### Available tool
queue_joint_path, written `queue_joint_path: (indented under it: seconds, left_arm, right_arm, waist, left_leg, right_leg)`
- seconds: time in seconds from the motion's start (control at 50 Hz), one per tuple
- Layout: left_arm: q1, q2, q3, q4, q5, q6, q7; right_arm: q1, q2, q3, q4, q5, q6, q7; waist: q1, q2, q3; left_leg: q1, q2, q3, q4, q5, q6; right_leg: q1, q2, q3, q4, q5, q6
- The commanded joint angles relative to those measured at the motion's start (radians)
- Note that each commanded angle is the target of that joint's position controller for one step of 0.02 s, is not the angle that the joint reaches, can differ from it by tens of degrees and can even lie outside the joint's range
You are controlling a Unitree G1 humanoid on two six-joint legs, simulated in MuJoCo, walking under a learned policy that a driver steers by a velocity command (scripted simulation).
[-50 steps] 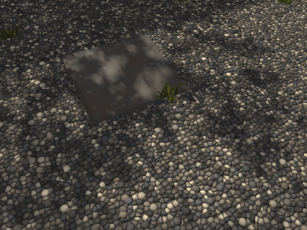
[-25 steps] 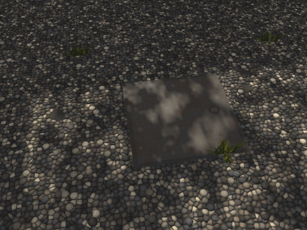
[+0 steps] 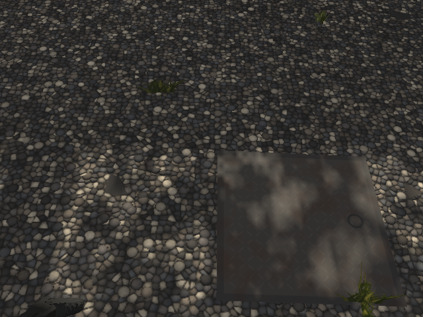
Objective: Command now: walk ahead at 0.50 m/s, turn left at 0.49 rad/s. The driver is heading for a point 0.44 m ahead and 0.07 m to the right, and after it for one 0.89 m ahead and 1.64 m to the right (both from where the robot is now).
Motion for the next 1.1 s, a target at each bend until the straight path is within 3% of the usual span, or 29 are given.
queue_joint_path:
  seconds: [0.02, 0.12, 0.16, 0.18, 0.2, 0.22, 0.24, 0.26, 0.28, 0.3, 0.32, 0.36, 0.4, 0.44, 0.54, 0.6, 0.62, 0.64, 0.66, 0.68, 0.7, 0.72, 0.78, 0.88, 1.0, 1.04, 1.06, 1.08, 1.1]
  left_arm:
    - [-0.079, 0.041, 0.003, -0.068, -0.009, -0.015, -0.011]
    - [-0.116, 0.083, 0.019, -0.087, -0.016, -0.036, -0.031]
    - [-0.038, 0.101, 0.032, -0.072, -0.015, -0.042, -0.029]
    - [0.062, 0.129, 0.048, -0.046, -0.009, -0.045, -0.023]
    - [0.218, 0.177, 0.061, -0.030, 0.004, -0.048, -0.017]
    - [0.334, 0.256, 0.087, 0.011, 0.008, -0.036, -0.021]
    - [0.353, 0.173, 0.068, 0.022, -0.024, -0.032, -0.031]
    - [0.300, 0.118, 0.052, 0.017, -0.030, -0.027, -0.027]
    - [0.240, 0.102, 0.043, 0.005, -0.019, -0.019, -0.024]
    - [0.205, 0.083, 0.034, 0.007, -0.013, -0.014, -0.023]
    - [0.188, 0.068, 0.027, 0.006, -0.005, -0.016, -0.021]
    - [0.180, 0.065, 0.023, 0.014, -0.009, -0.019, -0.021]
    - [0.182, 0.092, 0.029, 0.030, -0.014, -0.018, -0.016]
    - [0.183, 0.124, 0.039, 0.044, -0.019, -0.004, -0.005]
    - [0.258, 0.153, 0.053, 0.078, -0.042, 0.040, 0.016]
    - [0.214, 0.146, 0.055, 0.059, -0.047, 0.057, 0.030]
    - [0.213, 0.119, 0.049, 0.049, -0.043, 0.058, 0.030]
    - [0.213, 0.062, 0.031, 0.018, -0.021, 0.054, 0.028]
    - [0.383, -0.007, 0.011, 0.030, -0.011, 0.052, 0.026]
    - [0.436, 0.079, 0.026, 0.047, -0.030, 0.063, 0.025]
    - [0.367, 0.134, 0.047, 0.047, -0.041, 0.082, 0.031]
    - [0.312, 0.137, 0.055, 0.041, -0.041, 0.103, 0.040]
    - [0.297, 0.102, 0.058, 0.021, -0.032, 0.151, 0.053]
    - [0.215, 0.055, 0.043, -0.039, -0.023, 0.150, 0.035]
    - [0.196, 0.086, 0.051, -0.072, -0.024, 0.156, 0.000]
    - [0.254, 0.105, 0.066, -0.050, -0.017, 0.155, -0.001]
    - [0.273, 0.181, 0.087, -0.056, -0.016, 0.154, 0.012]
    - [0.235, 0.288, 0.102, -0.100, -0.009, 0.151, 0.024]
    - [0.255, 0.259, 0.095, -0.105, 0.026, 0.125, 0.017]
  right_arm:
    - [0.003, -0.173, -0.047, -0.051, 0.004, -0.009, -0.015]
    - [0.060, -0.160, -0.040, -0.003, 0.004, -0.002, -0.015]
    - [0.039, -0.161, -0.041, 0.001, 0.002, 0.004, -0.014]
    - [0.030, -0.138, -0.032, -0.003, -0.002, 0.004, -0.012]
    - [0.023, -0.101, -0.014, -0.024, -0.015, 0.003, -0.011]
    - [0.159, -0.039, 0.005, -0.029, 0.008, -0.009, -0.011]
    - [0.146, -0.096, 0.000, -0.021, 0.014, -0.018, -0.011]
    - [0.037, -0.154, -0.017, -0.032, 0.023, -0.020, -0.009]
    - [-0.037, -0.150, -0.014, -0.051, 0.013, -0.022, -0.009]
    - [-0.082, -0.138, -0.015, -0.064, -0.003, -0.026, -0.006]
    - [-0.078, -0.123, -0.016, -0.063, -0.008, -0.027, -0.002]
    - [-0.057, -0.087, -0.010, -0.056, -0.009, -0.023, 0.000]
    - [-0.083, -0.056, 0.001, -0.069, -0.026, -0.024, -0.006]
    - [-0.121, -0.028, 0.014, -0.074, -0.032, -0.031, -0.006]
    - [-0.248, -0.059, 0.002, -0.097, -0.019, -0.028, 0.001]
    - [-0.196, -0.098, -0.020, -0.084, -0.023, -0.036, 0.002]
    - [-0.158, -0.122, -0.030, -0.075, -0.033, -0.041, -0.003]
    - [-0.086, -0.186, -0.044, -0.079, -0.052, -0.041, -0.016]
    - [-0.075, -0.201, -0.042, -0.093, -0.065, -0.020, -0.022]
    - [-0.067, -0.163, -0.039, -0.087, -0.042, -0.002, -0.015]
    - [-0.111, -0.113, -0.026, -0.096, -0.029, 0.008, -0.014]
    - [-0.165, -0.090, -0.018, -0.094, -0.027, 0.014, -0.015]
    - [-0.262, -0.100, -0.019, -0.085, -0.045, 0.022, -0.017]
    - [-0.269, -0.119, -0.032, -0.055, -0.037, 0.025, -0.035]
    - [-0.269, -0.174, -0.052, -0.022, -0.008, 0.043, -0.025]
    - [-0.235, -0.147, -0.049, 0.006, 0.008, 0.051, -0.024]
    - [-0.190, -0.097, -0.039, 0.019, -0.008, 0.056, -0.019]
    - [-0.224, -0.076, -0.030, -0.035, -0.044, 0.054, -0.020]
    - [-0.327, -0.114, -0.044, -0.053, -0.039, 0.050, -0.030]
  waist:
    - [-0.013, 0.113, -0.049]
    - [-0.024, 0.143, -0.031]
    - [0.025, 0.167, -0.043]
    - [0.075, 0.152, -0.108]
    - [0.143, 0.080, -0.255]
    - [0.114, -0.210, -0.386]
    - [0.132, -0.210, -0.348]
    - [0.146, -0.106, -0.197]
    - [0.129, -0.032, -0.120]
    - [0.110, -0.008, -0.055]
    - [0.083, -0.029, -0.043]
    - [0.060, -0.065, -0.041]
    - [0.048, -0.049, -0.042]
    - [0.055, -0.048, -0.068]
    - [0.095, -0.070, -0.096]
    - [0.041, -0.080, -0.112]
    - [0.025, -0.054, -0.136]
    - [0.008, 0.067, -0.239]
    - [0.066, 0.296, -0.348]
    - [0.056, 0.291, -0.401]
    - [0.048, 0.197, -0.304]
    - [0.054, 0.154, -0.233]
    - [0.092, 0.188, -0.130]
    - [0.070, 0.173, -0.147]
    - [0.079, 0.172, -0.147]
    - [0.101, 0.123, -0.140]
    - [0.082, -0.076, -0.106]
    - [0.065, -0.319, -0.057]
    - [0.141, -0.206, -0.103]
  left_leg:
    - [-0.075, 0.197, -0.136, -0.095, 0.188, 0.126]
    - [0.077, 0.280, -0.238, -0.005, 0.176, 0.107]
    - [0.106, 0.280, -0.245, 0.065, 0.308, 0.086]
    - [0.093, 0.229, -0.209, 0.185, 0.422, 0.062]
    - [-0.021, 0.174, -0.153, 0.435, 0.321, 0.025]
    - [-0.387, 0.016, -0.041, 0.793, -0.119, -0.059]
    - [-0.546, 0.031, -0.093, 0.910, -0.380, -0.066]
    - [-0.610, 0.082, -0.092, 0.958, -0.304, -0.064]
    - [-0.597, 0.127, -0.042, 0.934, -0.228, -0.063]
    - [-0.586, 0.159, -0.018, 0.871, -0.174, -0.067]
    - [-0.537, 0.190, -0.011, 0.821, -0.134, -0.069]
    - [-0.476, 0.198, 0.020, 0.748, -0.120, -0.087]
    - [-0.442, 0.187, 0.053, 0.625, -0.118, -0.120]
    - [-0.369, 0.162, 0.074, 0.474, -0.012, -0.140]
    - [-0.273, 0.089, 0.054, 0.236, 0.182, -0.140]
    - [-0.151, 0.092, 0.032, 0.102, 0.234, -0.102]
    - [-0.048, 0.127, 0.029, 0.044, 0.338, -0.073]
    - [0.158, 0.303, -0.104, 0.089, 0.646, -0.006]
    - [0.367, 0.550, -0.325, 0.148, 0.953, 0.154]
    - [0.325, 0.583, -0.418, 0.096, 0.744, 0.211]
    - [0.254, 0.511, -0.334, 0.061, 0.523, 0.179]
    - [0.168, 0.453, -0.249, 0.029, 0.376, 0.145]
    - [-0.084, 0.371, -0.072, -0.065, 0.232, 0.128]
    - [-0.069, 0.396, 0.029, -0.082, 0.231, 0.154]
    - [-0.040, 0.434, 0.077, -0.025, 0.189, 0.112]
    - [-0.106, 0.384, 0.146, 0.094, 0.074, 0.020]
    - [-0.249, 0.287, 0.249, 0.312, -0.099, -0.083]
    - [-0.522, 0.121, 0.265, 0.554, -0.449, -0.177]
    - [-0.520, 0.109, 0.093, 0.739, -0.468, -0.164]
  right_leg:
    - [0.142, 0.065, -0.060, -0.174, 0.183, 0.010]
    - [0.145, 0.069, -0.041, -0.281, 0.103, -0.054]
    - [0.238, 0.086, -0.071, -0.325, 0.038, -0.097]
    - [0.390, 0.082, -0.077, -0.344, 0.060, -0.131]
    - [0.645, -0.055, 0.063, -0.304, 0.095, -0.200]
    - [0.995, -0.256, 0.490, -0.366, -0.108, -0.369]
    - [1.004, -0.294, 0.678, -0.480, -0.333, -0.374]
    - [0.885, -0.266, 0.554, -0.496, -0.395, -0.331]
    - [0.761, -0.226, 0.436, -0.513, -0.324, -0.305]
    - [0.656, -0.188, 0.356, -0.541, -0.224, -0.303]
    - [0.594, -0.156, 0.297, -0.562, -0.137, -0.292]
    - [0.531, -0.120, 0.219, -0.586, 0.073, -0.300]
    - [0.496, -0.109, 0.135, -0.569, 0.422, -0.317]
    - [0.474, -0.073, 0.056, -0.542, 0.564, -0.297]
    - [0.506, -0.054, 0.080, -0.455, 0.454, -0.243]
    - [0.500, -0.050, 0.157, -0.350, 0.297, -0.196]
    - [0.464, -0.002, 0.146, -0.271, 0.233, -0.162]
    - [0.347, 0.072, 0.101, -0.066, -0.003, -0.116]
    - [0.132, 0.181, 0.021, 0.201, -0.635, -0.060]
    - [0.086, 0.138, 0.027, 0.354, -0.649, -0.033]
    - [0.034, 0.103, 0.013, 0.425, -0.574, -0.012]
    - [0.010, 0.078, -0.004, 0.434, -0.505, 0.004]
    - [0.128, 0.056, -0.045, 0.409, -0.374, 0.034]
    - [0.204, 0.022, -0.077, 0.183, -0.289, 0.015]
    - [0.347, 0.038, -0.142, -0.089, -0.231, -0.057]
    - [0.480, 0.078, -0.146, -0.275, -0.110, -0.114]
    - [0.562, -0.051, 0.068, -0.413, 0.082, -0.182]
    - [0.585, -0.287, 0.414, -0.461, 0.276, -0.364]
    - [0.508, -0.293, 0.429, -0.491, 0.210, -0.428]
